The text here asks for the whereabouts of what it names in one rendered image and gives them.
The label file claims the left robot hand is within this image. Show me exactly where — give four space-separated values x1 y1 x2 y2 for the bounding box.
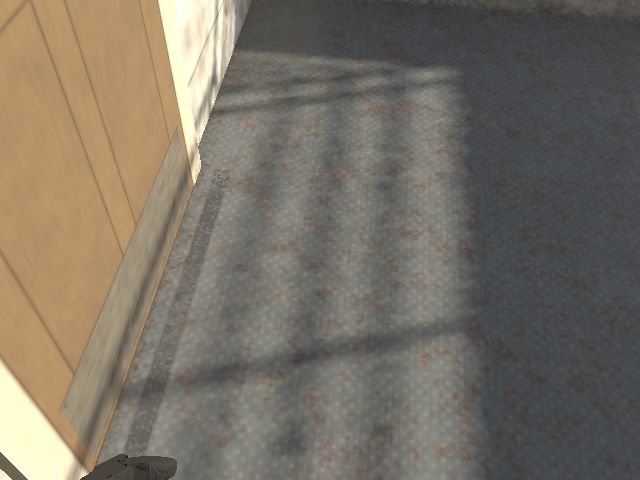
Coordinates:
80 454 177 480

